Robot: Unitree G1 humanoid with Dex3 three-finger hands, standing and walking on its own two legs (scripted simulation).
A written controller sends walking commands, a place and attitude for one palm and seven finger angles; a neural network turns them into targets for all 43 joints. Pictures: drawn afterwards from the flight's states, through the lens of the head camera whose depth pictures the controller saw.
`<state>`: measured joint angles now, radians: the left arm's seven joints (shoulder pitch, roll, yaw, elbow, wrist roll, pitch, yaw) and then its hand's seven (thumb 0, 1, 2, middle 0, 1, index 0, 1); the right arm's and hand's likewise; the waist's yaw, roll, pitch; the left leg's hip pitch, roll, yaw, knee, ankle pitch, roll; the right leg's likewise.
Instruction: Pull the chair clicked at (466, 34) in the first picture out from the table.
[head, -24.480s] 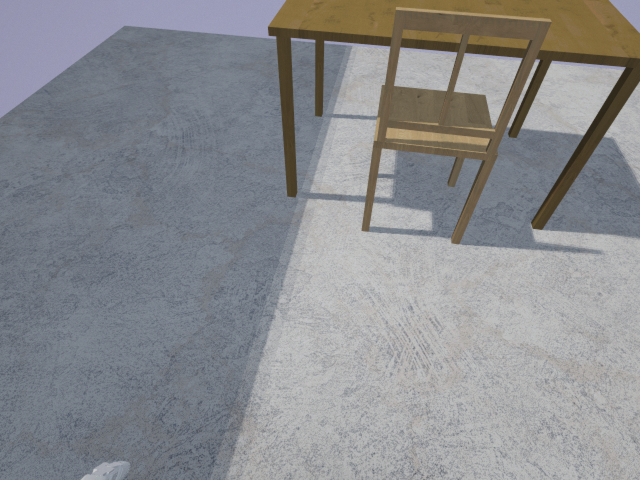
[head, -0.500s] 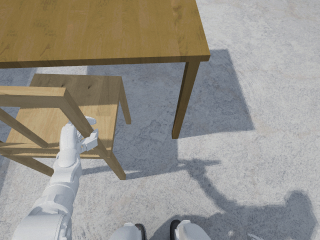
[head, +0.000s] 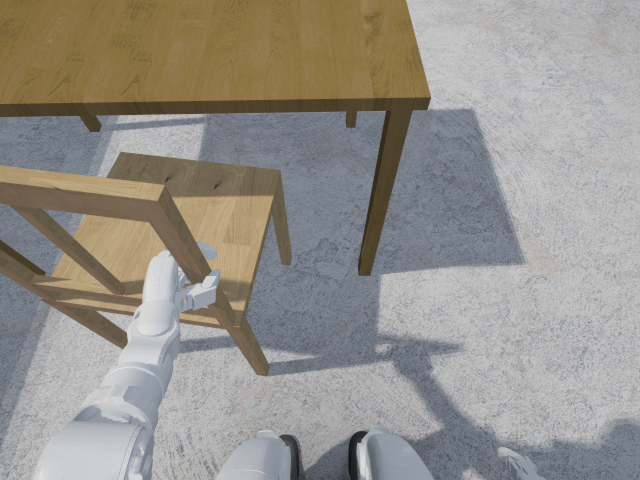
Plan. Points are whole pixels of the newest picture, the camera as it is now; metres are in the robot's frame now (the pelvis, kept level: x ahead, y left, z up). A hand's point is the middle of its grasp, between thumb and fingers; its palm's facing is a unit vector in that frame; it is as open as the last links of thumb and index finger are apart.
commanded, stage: step backward, pulling the chair out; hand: left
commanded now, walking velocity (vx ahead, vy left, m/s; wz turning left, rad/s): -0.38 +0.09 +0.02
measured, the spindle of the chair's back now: (78, 254) +0.42 +0.37 -0.06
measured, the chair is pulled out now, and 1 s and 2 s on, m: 0.14 0.22 0.44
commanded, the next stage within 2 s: stop walking, hand still on the chair in 1.96 s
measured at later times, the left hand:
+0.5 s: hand (206, 295) +0.35 +0.17 -0.06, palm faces +0.09 -0.97 -0.23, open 5.9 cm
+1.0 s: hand (202, 349) +0.28 +0.16 -0.05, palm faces +0.08 -0.97 -0.22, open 6.1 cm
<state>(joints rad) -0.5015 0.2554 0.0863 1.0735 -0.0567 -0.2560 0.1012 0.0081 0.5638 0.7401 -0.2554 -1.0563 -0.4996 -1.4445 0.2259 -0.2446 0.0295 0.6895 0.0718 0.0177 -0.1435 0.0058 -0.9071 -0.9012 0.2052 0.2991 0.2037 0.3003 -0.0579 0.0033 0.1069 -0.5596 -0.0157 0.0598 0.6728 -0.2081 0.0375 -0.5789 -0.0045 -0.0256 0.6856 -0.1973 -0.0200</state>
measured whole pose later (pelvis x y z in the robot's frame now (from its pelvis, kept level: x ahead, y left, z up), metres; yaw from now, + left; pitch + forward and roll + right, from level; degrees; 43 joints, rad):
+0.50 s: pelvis -0.02 +0.00 +0.01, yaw -4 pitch +3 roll -2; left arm -0.54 0.28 0.14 1.09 -0.04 -0.23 0.09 0.03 0.57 0.72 -0.23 -1.07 -0.50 -1.44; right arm 0.18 -0.21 0.04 0.73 0.02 -0.07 -0.10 0.01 -0.91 -0.90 0.21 0.30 0.20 0.30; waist -0.02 0.02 0.18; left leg -0.50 0.06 0.06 0.60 -0.15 0.02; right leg -0.35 0.00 -0.02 0.59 -0.28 0.01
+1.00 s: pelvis -0.10 -0.01 +0.01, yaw -5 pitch +0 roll -2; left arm -0.53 0.28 0.13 1.10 -0.06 -0.19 0.08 0.07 0.56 0.73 -0.23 -1.05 -0.50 -1.44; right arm 0.19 -0.22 0.04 0.73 0.02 -0.09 -0.10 0.01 -0.91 -0.90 0.21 0.30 0.20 0.30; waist -0.01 0.02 0.19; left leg -0.49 0.05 0.01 0.47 0.01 0.00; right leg -0.31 0.02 -0.02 0.65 -0.46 -0.02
